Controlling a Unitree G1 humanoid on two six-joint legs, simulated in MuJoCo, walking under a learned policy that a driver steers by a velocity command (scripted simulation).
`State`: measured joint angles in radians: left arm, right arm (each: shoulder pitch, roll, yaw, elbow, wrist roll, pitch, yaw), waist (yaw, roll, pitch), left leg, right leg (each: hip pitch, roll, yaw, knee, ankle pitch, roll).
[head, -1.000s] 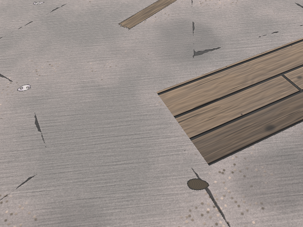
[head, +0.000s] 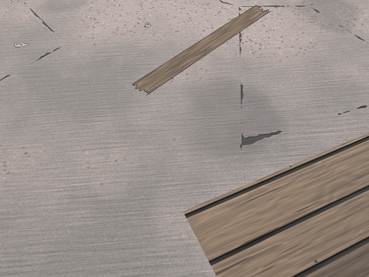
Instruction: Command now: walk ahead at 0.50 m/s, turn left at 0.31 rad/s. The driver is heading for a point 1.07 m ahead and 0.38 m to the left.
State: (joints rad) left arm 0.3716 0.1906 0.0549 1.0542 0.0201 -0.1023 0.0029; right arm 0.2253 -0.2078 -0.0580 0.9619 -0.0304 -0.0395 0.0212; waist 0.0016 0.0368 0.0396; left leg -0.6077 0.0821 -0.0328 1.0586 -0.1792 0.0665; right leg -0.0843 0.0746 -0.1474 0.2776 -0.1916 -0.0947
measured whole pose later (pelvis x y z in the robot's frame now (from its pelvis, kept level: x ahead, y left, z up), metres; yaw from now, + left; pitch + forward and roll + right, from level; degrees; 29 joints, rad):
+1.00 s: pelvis +0.55 +0.11 -0.01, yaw +31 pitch +1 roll +0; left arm 0.22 0.25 0.04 0.80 0.03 -0.08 -0.01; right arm 0.30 -0.29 -0.07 0.84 -0.03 -0.04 0.02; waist -0.02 0.04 0.03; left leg -0.41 -0.05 -0.07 1.13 -0.35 0.07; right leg -0.28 0.03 -0.06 0.43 -0.18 -0.05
